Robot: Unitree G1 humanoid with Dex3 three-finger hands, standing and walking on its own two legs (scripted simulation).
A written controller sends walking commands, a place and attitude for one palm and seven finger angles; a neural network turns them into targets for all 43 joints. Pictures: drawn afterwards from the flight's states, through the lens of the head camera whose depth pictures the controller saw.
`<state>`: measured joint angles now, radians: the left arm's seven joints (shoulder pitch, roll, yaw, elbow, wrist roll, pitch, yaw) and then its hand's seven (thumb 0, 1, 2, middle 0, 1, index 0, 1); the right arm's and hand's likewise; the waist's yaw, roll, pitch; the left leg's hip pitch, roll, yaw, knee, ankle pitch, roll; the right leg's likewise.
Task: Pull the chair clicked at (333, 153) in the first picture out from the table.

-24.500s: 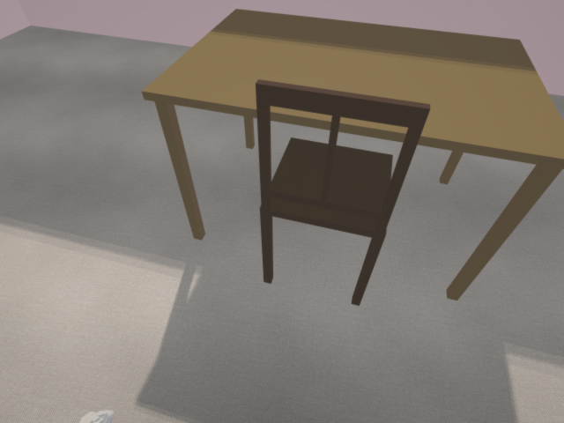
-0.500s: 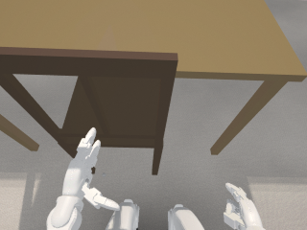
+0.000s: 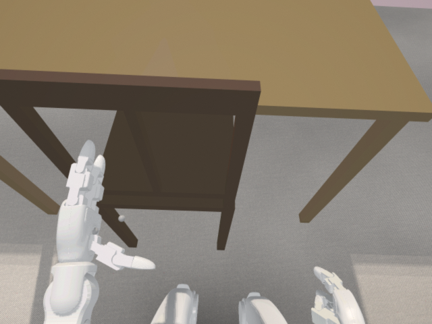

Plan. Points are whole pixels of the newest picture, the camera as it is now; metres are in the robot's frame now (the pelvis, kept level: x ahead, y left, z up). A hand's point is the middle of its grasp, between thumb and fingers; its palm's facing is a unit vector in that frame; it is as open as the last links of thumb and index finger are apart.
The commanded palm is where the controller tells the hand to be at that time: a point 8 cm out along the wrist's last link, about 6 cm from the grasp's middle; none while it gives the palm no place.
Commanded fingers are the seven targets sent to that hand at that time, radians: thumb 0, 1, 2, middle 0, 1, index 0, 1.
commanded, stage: aim the fingers beside a spindle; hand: left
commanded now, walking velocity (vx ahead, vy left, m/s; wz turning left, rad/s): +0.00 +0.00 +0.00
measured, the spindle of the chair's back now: (147, 156) +0.43 +0.16 +0.02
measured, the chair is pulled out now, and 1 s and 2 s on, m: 0.00 0.00 0.00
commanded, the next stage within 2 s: push the fingers through the gap in 1.68 s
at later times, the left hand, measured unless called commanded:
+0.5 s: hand (163, 244) +0.26 +0.11 -0.02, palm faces -0.09 -0.99 +0.07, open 17.0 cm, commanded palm +0.25 +0.18 +0.02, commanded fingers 0.00 -0.50 0.30 -0.06 -0.08 -0.06 -0.08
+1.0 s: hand (142, 231) +0.26 +0.13 +0.06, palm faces +0.00 -1.00 -0.03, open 16.9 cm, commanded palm +0.25 +0.21 +0.04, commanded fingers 0.00 -0.50 0.30 -0.06 -0.08 -0.06 -0.08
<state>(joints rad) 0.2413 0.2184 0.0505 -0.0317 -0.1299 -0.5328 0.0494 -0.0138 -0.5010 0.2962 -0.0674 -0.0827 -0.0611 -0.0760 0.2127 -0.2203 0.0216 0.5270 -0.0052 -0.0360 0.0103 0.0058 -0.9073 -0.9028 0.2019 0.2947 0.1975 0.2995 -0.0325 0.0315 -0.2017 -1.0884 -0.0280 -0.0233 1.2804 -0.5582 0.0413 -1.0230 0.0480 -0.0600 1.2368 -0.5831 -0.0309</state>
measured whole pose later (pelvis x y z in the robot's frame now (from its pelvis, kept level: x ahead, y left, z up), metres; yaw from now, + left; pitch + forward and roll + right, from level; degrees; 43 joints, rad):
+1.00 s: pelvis +0.00 -0.01 +0.00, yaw +0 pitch +20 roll -2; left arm 0.30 0.22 -0.02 -0.07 -0.15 -0.47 0.01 -0.02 -0.50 0.30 -0.07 -0.08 -0.06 -0.08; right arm 0.21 -0.22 0.01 0.51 0.01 -0.06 -0.03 0.01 -0.91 -0.90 0.20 0.29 0.20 0.30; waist -0.04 0.00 -0.17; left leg -1.07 -0.02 -0.02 1.27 -0.56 0.03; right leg -1.01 0.05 -0.06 1.24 -0.59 -0.05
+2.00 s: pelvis +0.00 +0.00 +0.00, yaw +0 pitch +21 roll -3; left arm 0.17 0.19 -0.02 0.16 -0.19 -0.35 -0.12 -0.01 -0.50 0.30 -0.06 -0.08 -0.05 -0.07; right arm 0.20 -0.24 0.03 0.50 0.01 -0.05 -0.04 0.01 -0.91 -0.90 0.20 0.30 0.20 0.30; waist -0.05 0.02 -0.17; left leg -1.08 -0.02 -0.03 1.27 -0.56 0.04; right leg -1.01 0.05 -0.06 1.22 -0.58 -0.03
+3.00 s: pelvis +0.00 +0.00 +0.00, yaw -1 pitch +23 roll -3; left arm -0.27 0.19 0.11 0.49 -0.14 -0.44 0.00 -0.01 -0.50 0.30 -0.06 -0.08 -0.05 -0.08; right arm 0.22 -0.24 0.01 0.57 -0.01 0.04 0.01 0.00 -0.91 -0.90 0.20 0.29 0.20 0.30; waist -0.08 0.03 -0.17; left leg -1.14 -0.02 -0.01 1.28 -0.54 0.04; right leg -1.09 0.06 -0.05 1.24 -0.56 -0.03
